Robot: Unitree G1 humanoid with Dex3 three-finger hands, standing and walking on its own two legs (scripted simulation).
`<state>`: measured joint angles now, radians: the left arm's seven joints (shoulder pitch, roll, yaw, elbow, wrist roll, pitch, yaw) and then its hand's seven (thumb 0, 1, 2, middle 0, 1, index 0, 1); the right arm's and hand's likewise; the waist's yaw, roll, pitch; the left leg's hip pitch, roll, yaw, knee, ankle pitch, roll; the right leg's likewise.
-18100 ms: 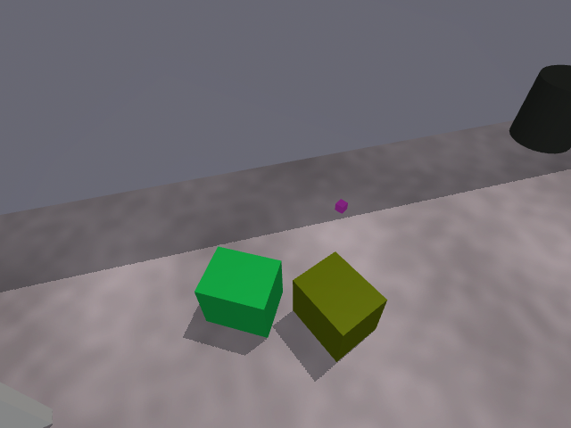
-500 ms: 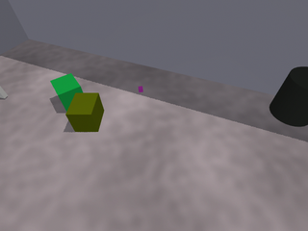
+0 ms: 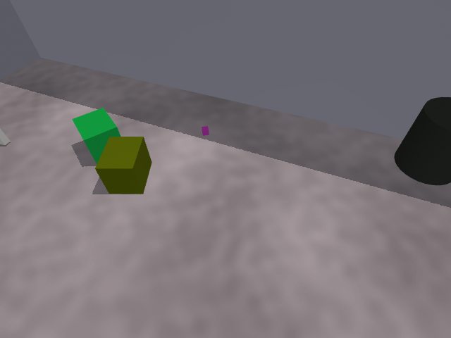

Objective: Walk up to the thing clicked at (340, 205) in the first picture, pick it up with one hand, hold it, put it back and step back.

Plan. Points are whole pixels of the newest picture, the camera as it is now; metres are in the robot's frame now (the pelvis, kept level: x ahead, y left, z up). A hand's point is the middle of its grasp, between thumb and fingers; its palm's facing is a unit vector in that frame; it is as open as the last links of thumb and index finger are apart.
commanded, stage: stand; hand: left
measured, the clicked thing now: (205, 130) +1.53 +0.20 -0.76
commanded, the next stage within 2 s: walk up in 0.54 s
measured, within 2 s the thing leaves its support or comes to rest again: neither
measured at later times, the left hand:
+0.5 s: hand out of the picture +0.08 +0.26 -0.15, palm faces -0.02 -0.94 -0.35, open 7.3 cm
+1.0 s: hand out of the picture +0.16 +0.33 -0.16, palm faces -0.02 -0.94 -0.34, open 7.4 cm
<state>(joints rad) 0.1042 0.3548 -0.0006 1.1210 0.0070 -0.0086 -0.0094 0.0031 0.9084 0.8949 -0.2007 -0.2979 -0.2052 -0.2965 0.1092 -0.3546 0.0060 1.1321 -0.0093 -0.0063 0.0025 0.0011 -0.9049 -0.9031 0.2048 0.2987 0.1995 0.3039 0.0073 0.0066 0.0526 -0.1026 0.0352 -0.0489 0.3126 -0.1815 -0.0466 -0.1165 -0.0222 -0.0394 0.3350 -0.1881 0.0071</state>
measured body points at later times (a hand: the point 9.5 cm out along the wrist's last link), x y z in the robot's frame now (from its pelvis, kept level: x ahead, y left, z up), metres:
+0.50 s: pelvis +0.00 +0.00 +0.00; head +0.02 +0.00 +0.45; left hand +0.08 +0.31 -0.13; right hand +0.08 -0.30 -0.14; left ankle -0.01 +0.15 -0.75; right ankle +0.00 -0.12 -0.75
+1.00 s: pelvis +0.11 +0.05 -0.01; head +0.11 +0.07 +0.44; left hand +0.16 +0.38 -0.14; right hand +0.15 -0.28 -0.11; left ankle +0.10 +0.16 -0.75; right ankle +0.14 -0.09 -0.69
